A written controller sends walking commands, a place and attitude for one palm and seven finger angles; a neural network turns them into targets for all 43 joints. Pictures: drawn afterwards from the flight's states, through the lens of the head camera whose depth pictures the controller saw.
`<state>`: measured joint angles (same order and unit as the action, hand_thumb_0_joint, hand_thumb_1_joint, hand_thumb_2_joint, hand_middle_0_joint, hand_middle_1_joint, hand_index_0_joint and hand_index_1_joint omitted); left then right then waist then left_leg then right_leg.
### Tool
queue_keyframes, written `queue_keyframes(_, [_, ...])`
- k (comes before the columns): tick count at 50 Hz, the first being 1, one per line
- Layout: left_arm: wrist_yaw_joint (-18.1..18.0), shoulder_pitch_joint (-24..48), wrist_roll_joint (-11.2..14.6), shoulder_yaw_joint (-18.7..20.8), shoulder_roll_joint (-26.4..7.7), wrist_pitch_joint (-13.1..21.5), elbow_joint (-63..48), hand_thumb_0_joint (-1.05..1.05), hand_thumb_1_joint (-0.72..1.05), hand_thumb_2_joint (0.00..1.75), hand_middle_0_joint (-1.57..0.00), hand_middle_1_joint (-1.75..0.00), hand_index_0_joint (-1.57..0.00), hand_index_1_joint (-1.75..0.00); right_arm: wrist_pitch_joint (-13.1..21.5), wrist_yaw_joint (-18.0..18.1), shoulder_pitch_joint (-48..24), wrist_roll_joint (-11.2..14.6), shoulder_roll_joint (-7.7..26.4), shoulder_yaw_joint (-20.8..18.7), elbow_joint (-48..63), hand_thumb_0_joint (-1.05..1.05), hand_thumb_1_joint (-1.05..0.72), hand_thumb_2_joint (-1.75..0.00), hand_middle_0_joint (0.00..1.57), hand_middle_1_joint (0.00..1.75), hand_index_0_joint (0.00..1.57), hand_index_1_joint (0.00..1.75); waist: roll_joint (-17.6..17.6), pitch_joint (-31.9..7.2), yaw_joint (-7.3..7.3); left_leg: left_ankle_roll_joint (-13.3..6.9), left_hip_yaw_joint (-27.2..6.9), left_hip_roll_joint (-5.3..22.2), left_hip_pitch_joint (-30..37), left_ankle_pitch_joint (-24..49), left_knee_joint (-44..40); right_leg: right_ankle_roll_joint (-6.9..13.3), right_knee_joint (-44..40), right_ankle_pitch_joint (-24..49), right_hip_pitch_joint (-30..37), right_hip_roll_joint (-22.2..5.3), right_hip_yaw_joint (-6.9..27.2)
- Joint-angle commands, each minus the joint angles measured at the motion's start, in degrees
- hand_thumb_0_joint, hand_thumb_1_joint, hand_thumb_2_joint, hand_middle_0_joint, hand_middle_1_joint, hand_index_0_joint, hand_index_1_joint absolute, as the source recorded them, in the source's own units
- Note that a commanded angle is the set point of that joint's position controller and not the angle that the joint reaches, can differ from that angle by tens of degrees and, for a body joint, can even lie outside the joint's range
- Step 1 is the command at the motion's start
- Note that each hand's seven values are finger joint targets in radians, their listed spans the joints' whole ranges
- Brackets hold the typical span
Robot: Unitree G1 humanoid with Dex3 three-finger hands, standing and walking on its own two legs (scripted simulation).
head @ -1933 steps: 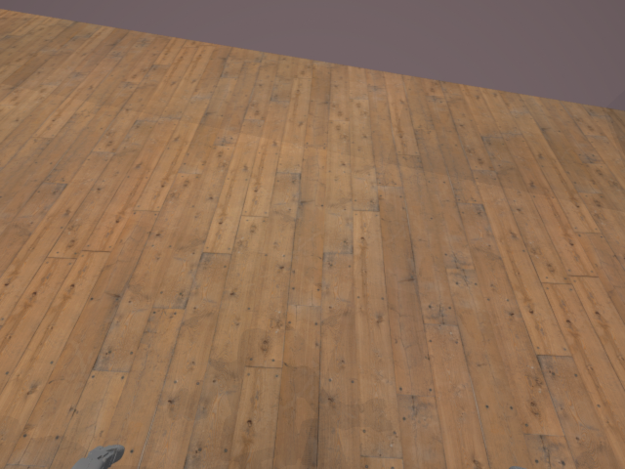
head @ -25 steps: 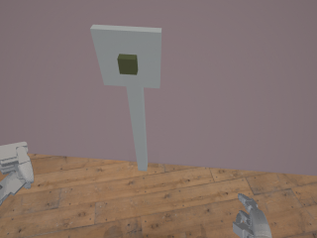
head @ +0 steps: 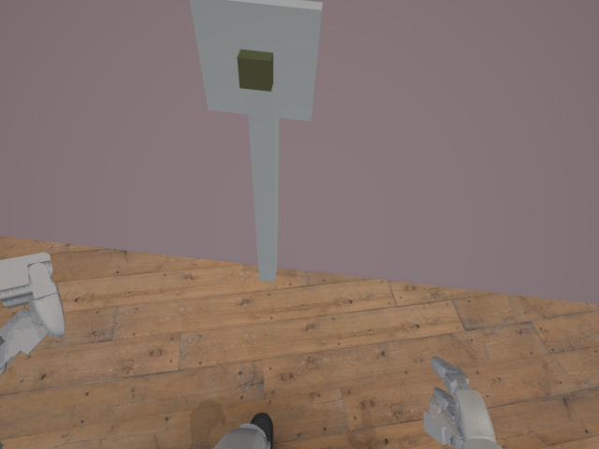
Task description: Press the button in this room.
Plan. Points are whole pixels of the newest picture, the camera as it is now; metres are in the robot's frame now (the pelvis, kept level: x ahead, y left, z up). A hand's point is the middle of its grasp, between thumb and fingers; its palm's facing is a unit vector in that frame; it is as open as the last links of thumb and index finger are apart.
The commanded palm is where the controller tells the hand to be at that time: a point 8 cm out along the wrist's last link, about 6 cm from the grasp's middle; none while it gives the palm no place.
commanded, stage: step back with the hand held close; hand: left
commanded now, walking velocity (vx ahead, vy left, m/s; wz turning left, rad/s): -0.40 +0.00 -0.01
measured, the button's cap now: (256, 69) +0.70 +0.14 +0.12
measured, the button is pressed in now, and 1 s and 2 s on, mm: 0 0 0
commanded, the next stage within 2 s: stop stepping back and stand still in 0.22 s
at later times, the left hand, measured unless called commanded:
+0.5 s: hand out of the picture +0.09 +0.25 +0.18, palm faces +0.28 -0.85 -0.44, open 3.1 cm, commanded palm +0.05 +0.30 +0.19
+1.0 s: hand out of the picture +0.06 +0.28 +0.18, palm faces +0.39 -0.83 -0.40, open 3.1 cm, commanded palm +0.01 +0.31 +0.19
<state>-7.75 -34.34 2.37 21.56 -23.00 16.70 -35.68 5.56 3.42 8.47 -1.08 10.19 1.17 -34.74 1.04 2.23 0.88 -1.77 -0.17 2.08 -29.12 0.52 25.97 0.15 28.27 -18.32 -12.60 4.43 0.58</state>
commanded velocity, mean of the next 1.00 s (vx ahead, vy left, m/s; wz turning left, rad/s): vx -0.01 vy -0.02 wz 0.00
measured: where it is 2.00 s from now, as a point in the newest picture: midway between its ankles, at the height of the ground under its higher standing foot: outside the picture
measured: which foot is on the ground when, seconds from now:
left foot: down 0.00-0.44, up 0.46-0.56, down 0.58-0.82, up 0.84-1.00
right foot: down 0.00-0.22, up 0.24-0.42, down 0.44-1.00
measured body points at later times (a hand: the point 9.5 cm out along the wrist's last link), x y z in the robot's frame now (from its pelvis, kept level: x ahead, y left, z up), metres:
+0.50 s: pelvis -0.09 +0.02 +0.00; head -0.08 +0.06 +0.45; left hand +0.07 +0.29 +0.20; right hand +0.08 -0.20 -0.07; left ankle +0.05 +0.10 -0.71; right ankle -0.13 -0.10 -0.73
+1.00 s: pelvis -0.13 +0.04 +0.01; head -0.16 +0.05 +0.45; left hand +0.03 +0.32 +0.20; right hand -0.01 -0.22 -0.08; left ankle -0.08 +0.16 -0.72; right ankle -0.14 -0.05 -0.73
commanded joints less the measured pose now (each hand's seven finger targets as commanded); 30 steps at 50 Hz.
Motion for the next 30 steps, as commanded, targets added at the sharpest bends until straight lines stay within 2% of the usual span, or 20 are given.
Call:
queue_keyframes(1, [-0.88, -2.23, 1.92, 8.17, -11.37, 3.18, -12.16, 0.0, 0.9, 0.9, -1.3, -1.5, -1.3, -1.5, 2.45, 1.2, -3.37, 1.48, 8.4, -4.45, 9.28, 0.0, -0.9, -0.9, 0.2, 0.3, 0.2, 0.3, -1.42, -16.85, -1.09, 0.81, -2.5, 2.29, 26.28, -7.28, 4.33, 0.44, -7.36, 10.09, -10.96, -8.06, 3.47])
queue_keyframes(4, [-1.56, -1.57, 1.97, 7.92, -11.43, 2.19, -9.83, 0.0, 0.9, 0.9, -1.3, -1.5, -1.3, -1.5, 1.11, 1.65, -4.62, 1.24, 7.76, -4.13, 8.69, 0.0, -0.9, -0.9, 0.2, 0.3, 0.2, 0.3, -3.43, -6.58, -1.62, 3.27, -1.62, -2.1, 23.09, -15.9, 16.36, 5.62, -15.15, -3.14, -24.62, -15.42, 9.69])
queue_keyframes(6, [-1.73, 1.23, 0.98, 7.33, -10.71, 1.44, -7.41, 0.0, 0.9, 0.9, -1.3, -1.5, -1.3, -1.5, 0.3, 1.85, -4.35, 0.68, 6.93, -3.75, 7.92, 0.0, -0.9, -0.9, 0.2, 0.3, 0.2, 0.3, -6.6, -2.42, -2.12, 2.95, -2.48, -1.96, 19.03, -14.45, 17.58, 6.12, -13.31, 4.68, -24.14, -16.02, 8.92])
queue_keyframes(8, [-1.36, 4.84, 0.61, 6.38, -10.62, 1.3, -6.64, 0.0, 0.9, 0.9, -1.3, -1.5, -1.3, -1.5, 0.16, 2.44, -4.5, 0.69, 7.72, -3.37, 8.26, 0.0, -0.9, -0.9, 0.2, 0.3, 0.2, 0.3, -3.2, 1.64, -2.33, 2.4, -4.27, -0.26, 16.39, -8.45, 5.31, 3.26, -8.83, 8.84, -20.33, -11.08, 5.26])
queue_keyframes(9, [-1.06, 4.95, 0.7, 5.48, -10.13, 1.91, -6.53, 0.0, 0.9, 0.9, -1.3, -1.5, -1.3, -1.5, 0.47, 2.59, -4.35, 0.85, 8.74, -3.35, 8.66, 0.0, -0.9, -0.9, 0.2, 0.3, 0.2, 0.3, 2.27, 1.13, -2.0, 1.13, -7.67, 2.54, 16.41, -5.7, -0.64, 1.35, -5.93, 6.37, -18.33, -6.68, 3.07])
queue_keyframes(11, [-0.29, 4.03, 0.78, 5.82, -9.45, 3.58, -6.77, 0.0, 0.9, 0.9, -1.3, -1.5, -1.3, -1.5, 1.96, 2.23, -4.39, 0.64, 10.83, -3.87, 10.08, 0.0, -0.9, -0.9, 0.2, 0.3, 0.2, 0.3, 14.39, -3.49, -1.28, -3.17, -20.89, 12.36, 2.4, -28.72, -19.94, -0.44, 10.16, -5.04, -0.85, 1.92, -0.06])
queue_keyframes(12, [0.02, 5.17, 0.24, 5.8, -9.24, 4.01, -8.45, 0.0, 0.9, 0.9, -1.3, -1.5, -1.3, -1.5, 2.6, 2.27, -5.72, -0.37, 11.05, -3.99, 10.49, 0.0, -0.9, -0.9, 0.2, 0.3, 0.2, 0.3, 17.84, -5.1, -0.69, -5.21, -26.93, 15.81, -4.64, -37.12, -25.15, -0.18, 19.93, -8.48, 4.39, 2.68, 2.0])
queue_keyframes(13, [-0.14, 3.33, 0.32, 7.58, -10.18, 3.72, -9.02, 0.0, 0.9, 0.9, -1.3, -1.5, -1.3, -1.5, 2.72, 1.92, -4.25, -1.06, 9.75, -4.26, 9.59, 0.0, -0.9, -0.9, 0.2, 0.3, 0.2, 0.3, 13.73, -8.09, -0.24, -5.43, -25.68, 16.33, -3.44, -36.85, -24.51, 0.6, 23.87, -9.88, 3.79, 1.65, 2.83])
queue_keyframes(15, [-0.06, 0.0, 0.97, 6.47, -9.12, 3.2, -11.58, 0.0, 0.9, 0.9, -1.3, -1.5, -1.3, -1.5, 3.23, 0.66, -3.59, -0.5, 9.01, -4.77, 9.69, 0.0, -0.9, -0.9, 0.2, 0.3, 0.2, 0.3, 9.09, -13.14, 0.51, -3.47, -16.24, 12.52, 5.6, -27.5, -19.84, 1.48, 18.5, -12.66, 1.09, 1.33, 0.09])
queue_keyframes(18, [-0.03, -4.68, 1.72, 4.98, -8.04, 1.95, -14.03, 0.0, 0.9, 0.9, -1.3, -1.5, -1.3, -1.5, 3.9, -0.43, -1.68, 0.21, 8.29, -4.31, 10.03, 0.0, -0.9, -0.9, 0.2, 0.3, 0.2, 0.3, 15.12, -15.98, 0.08, 1.52, -7.82, 7.08, 10.14, -27.16, -18.02, 2.11, 4.22, -13.26, 4.37, 2.42, -5.4])
queue_keyframes(19, [-0.16, -4.92, 1.68, 5.53, -9.09, 1.32, -14.3, 0.0, 0.9, 0.9, -1.3, -1.5, -1.3, -1.5, 3.67, -0.39, -1.67, 0.18, 8.35, -4.07, 10.07, 0.0, -0.9, -0.9, 0.2, 0.3, 0.2, 0.3, 13.41, -14.13, -0.01, 3.51, -5.54, 4.64, 9.6, -27.63, -15.51, 2.58, -3.12, -11.5, 5.02, 1.9, -5.69])
queue_keyframes(20, [-0.34, -4.87, 1.5, 6.38, -10.47, 1.04, -15.32, 0.0, 0.9, 0.9, -1.3, -1.5, -1.3, -1.5, 3.24, -0.16, -0.82, 0.39, 8.12, -3.96, 9.67, 0.0, -0.9, -0.9, 0.2, 0.3, 0.2, 0.3, 7.4, -13.29, -0.62, 4.64, -0.62, 0.41, 13.84, -23.98, -5.36, 4.06, -10.83, -10.65, -0.03, -2.66, -1.86])
queue_keyframes(21, [-0.89, -4.85, 1.45, 8.38, -12.49, 0.6, -15.25, 0.0, 0.9, 0.9, -1.3, -1.5, -1.3, -1.5, 2.36, 0.13, -0.52, 0.29, 7.77, -4.04, 9.14, 0.0, -0.9, -0.9, 0.2, 0.3, 0.2, 0.3, -2.97, -11.77, -1.23, 5.05, 1.45, -2.74, 21.17, -18.94, 11.97, 7.12, -18.32, -14.71, -14.04, -12.69, 8.37])
queue_keyframes(22, [-1.94, -2.37, 2.31, 11.34, -14.1, 0.14, -16.98, 0.0, 0.9, 0.9, -1.3, -1.5, -1.3, -1.5, 1.77, 0.46, -0.82, -0.94, 8.2, -3.85, 7.92, 0.0, -0.9, -0.9, 0.2, 0.3, 0.2, 0.3, -4.28, -11.97, -0.7, 4.65, -0.48, -3.0, 22.66, -16.63, 22.76, 10.76, -20.38, -13.98, -21.45, -20.72, 14.28])
queue_keyframes(23, [-2.1, 1.31, 1.76, 8.71, -12.49, -1.41, -16.45, 0.0, 0.9, 0.9, -1.3, -1.5, -1.3, -1.5, 1.7, 0.95, -0.98, -0.33, 7.59, -3.67, 7.8, 0.0, -0.9, -0.9, 0.2, 0.3, 0.2, 0.3, -8.85, -10.76, -1.08, 4.12, -3.93, -2.67, 17.44, -18.0, 28.37, 12.26, -17.73, -17.47, -20.27, -22.2, 14.54])
queue_keyframes(24, [-2.05, 2.44, 1.33, 7.36, -9.92, -2.74, -12.76, 0.0, 0.9, 0.9, -1.3, -1.5, -1.3, -1.5, 1.7, 1.44, -0.75, 0.13, 7.28, -3.7, 7.44, 0.0, -0.9, -0.9, 0.2, 0.3, 0.2, 0.3, -10.65, -7.43, -1.97, 3.64, -4.44, -1.2, 15.14, -19.01, 28.73, 10.76, -16.47, -20.68, -21.05, -20.88, 11.94])
queue_keyframes(27, [-2.31, 7.89, -0.02, 3.81, -6.96, -4.07, -6.6, 0.0, 0.9, 0.9, -1.3, -1.5, -1.3, -1.5, 2.4, 2.84, -1.59, 0.94, 8.67, -3.04, 6.4, 0.0, -0.9, -0.9, 0.2, 0.3, 0.2, 0.3, -0.55, 1.34, -3.45, 1.89, -4.71, 1.28, 16.47, -19.59, 6.3, 4.32, -6.41, -14.48, -18.85, -13.17, 2.29])
queue_keyframes(28, [-2.29, 8.84, -0.59, 4.02, -7.28, -3.54, -6.92, 0.0, 0.9, 0.9, -1.3, -1.5, -1.3, -1.5, 3.2, 3.19, -1.38, 0.79, 9.74, -2.77, 6.79, 0.0, -0.9, -0.9, 0.2, 0.3, 0.2, 0.3, 8.52, 2.54, -2.76, 0.51, -9.7, 3.86, 13.88, -19.37, -4.38, 1.92, 0.32, -9.56, -14.66, -7.58, -0.42])
queue_keyframes(29, [-2.43, 8.87, -0.76, 4.13, -7.78, -2.73, -7.68, 0.0, 0.9, 0.9, -1.3, -1.5, -1.3, -1.5, 4.37, 3.22, -0.57, 1.13, 9.59, -2.31, 7.62, 0.0, -0.9, -0.9, 0.2, 0.3, 0.2, 0.3, 13.31, 0.48, -2.04, -1.63, -18.57, 8.56, 12.39, -19.67, -10.71, -0.15, 5.65, -5.82, -10.56, -3.97, -2.04])
queue_keyframes(30, [-2.02, 5.97, -0.29, 3.44, -6.76, -2.02, -5.76, 0.0, 0.9, 0.9, -1.3, -1.5, -1.3, -1.5, 5.15, 2.83, -0.19, 0.96, 7.89, -1.91, 6.91, 0.0, -0.9, -0.9, 0.2, 0.3, 0.2, 0.3, 15.56, -2.79, -2.27, 0.26, -25.91, 11.02, 12.32, -33.39, -19.35, -0.31, 12.19, -9.74, -8.93, -2.1, -1.44])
